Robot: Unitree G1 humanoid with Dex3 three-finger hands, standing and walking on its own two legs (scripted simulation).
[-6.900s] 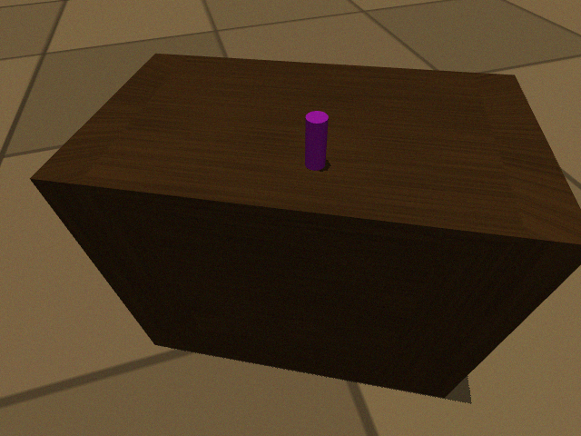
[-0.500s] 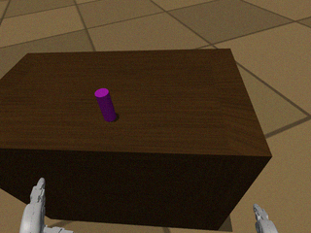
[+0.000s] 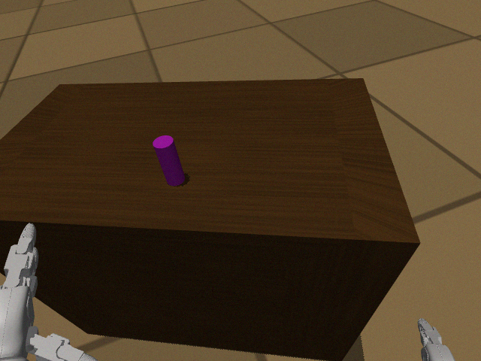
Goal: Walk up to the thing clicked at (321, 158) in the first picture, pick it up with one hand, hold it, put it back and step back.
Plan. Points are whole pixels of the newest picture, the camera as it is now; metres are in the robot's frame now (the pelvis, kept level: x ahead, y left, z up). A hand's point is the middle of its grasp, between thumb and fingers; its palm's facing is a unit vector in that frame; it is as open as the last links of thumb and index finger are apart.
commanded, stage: rise first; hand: left
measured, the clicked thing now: (169, 161) +0.49 +0.20 +0.07
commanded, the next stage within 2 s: go down in 0.84 s
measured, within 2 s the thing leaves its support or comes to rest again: neither
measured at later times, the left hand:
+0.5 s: hand (46, 291) +0.18 +0.26 +0.15, palm faces +0.34 -0.82 -0.45, open 17.6 cm
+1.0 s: hand (27, 277) +0.18 +0.26 +0.18, palm faces +0.38 -0.81 -0.45, open 17.6 cm
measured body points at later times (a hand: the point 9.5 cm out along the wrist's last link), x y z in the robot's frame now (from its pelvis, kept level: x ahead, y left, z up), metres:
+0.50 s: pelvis -0.01 +0.01 +0.00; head -0.01 -0.01 +0.45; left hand +0.16 +0.30 +0.18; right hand +0.16 -0.26 -0.10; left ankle +0.01 +0.13 -0.74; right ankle -0.03 -0.10 -0.74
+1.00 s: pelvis -0.01 +0.01 +0.00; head -0.01 -0.01 +0.45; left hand +0.16 +0.30 +0.21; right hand +0.15 -0.25 -0.09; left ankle +0.01 +0.13 -0.74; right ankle -0.03 -0.10 -0.74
